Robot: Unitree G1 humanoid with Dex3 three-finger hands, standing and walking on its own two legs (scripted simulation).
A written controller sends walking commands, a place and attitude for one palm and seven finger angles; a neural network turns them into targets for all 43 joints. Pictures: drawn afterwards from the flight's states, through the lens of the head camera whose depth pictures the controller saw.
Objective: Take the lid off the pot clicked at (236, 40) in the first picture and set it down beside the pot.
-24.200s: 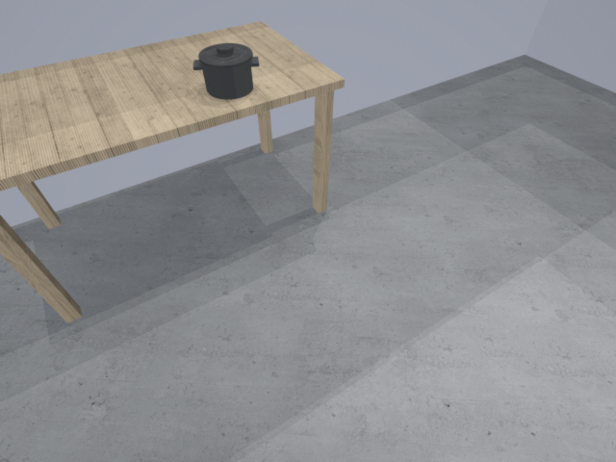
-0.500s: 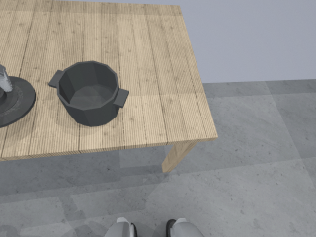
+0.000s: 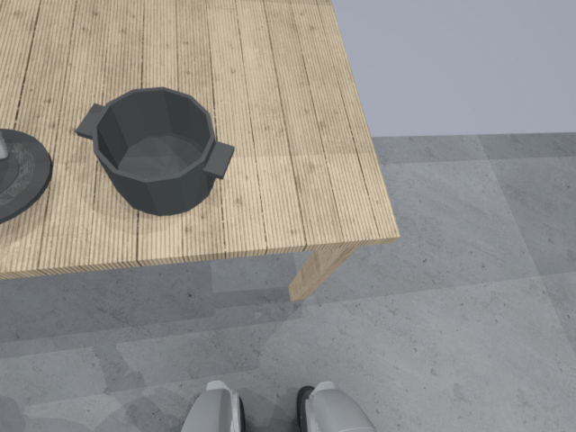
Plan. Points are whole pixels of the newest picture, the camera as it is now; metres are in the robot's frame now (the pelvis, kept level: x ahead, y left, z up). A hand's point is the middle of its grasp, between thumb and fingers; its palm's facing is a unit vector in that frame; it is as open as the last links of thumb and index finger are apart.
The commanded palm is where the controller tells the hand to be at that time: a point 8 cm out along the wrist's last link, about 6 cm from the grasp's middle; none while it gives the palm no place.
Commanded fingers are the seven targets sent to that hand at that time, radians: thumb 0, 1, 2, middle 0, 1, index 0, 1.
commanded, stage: lower the lid onto the table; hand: left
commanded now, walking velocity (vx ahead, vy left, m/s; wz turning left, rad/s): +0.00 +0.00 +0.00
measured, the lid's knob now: out of the picture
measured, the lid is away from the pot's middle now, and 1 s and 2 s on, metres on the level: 0.23 0.25 0.25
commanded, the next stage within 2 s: open the fingers wide in 0.18 s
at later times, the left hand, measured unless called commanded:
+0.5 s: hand out of the picture +0.43 +0.40 -0.01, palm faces -0.47 -0.16 -0.87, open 8.2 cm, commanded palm +0.48 +0.37 +0.05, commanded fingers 0.00 0.48 0.75 -0.67 -1.09 -0.64 -1.08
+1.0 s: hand out of the picture +0.43 +0.39 +0.00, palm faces -0.46 -0.12 -0.88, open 9.1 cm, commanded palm +0.49 +0.36 +0.05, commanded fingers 0.00 0.10 0.53 -0.34 -0.96 -0.34 -0.96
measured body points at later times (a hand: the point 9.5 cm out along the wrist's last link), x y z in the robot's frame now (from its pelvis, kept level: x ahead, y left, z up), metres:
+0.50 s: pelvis -0.01 +0.02 +0.00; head +0.13 +0.08 +0.42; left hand +0.45 +0.40 +0.04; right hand +0.00 -0.26 -0.10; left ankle +0.01 +0.04 -0.69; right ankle +0.01 -0.18 -0.69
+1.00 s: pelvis -0.02 +0.02 -0.01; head +0.11 +0.09 +0.42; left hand +0.45 +0.39 +0.05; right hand +0.02 -0.26 -0.10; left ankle +0.01 +0.05 -0.69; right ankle +0.01 -0.18 -0.68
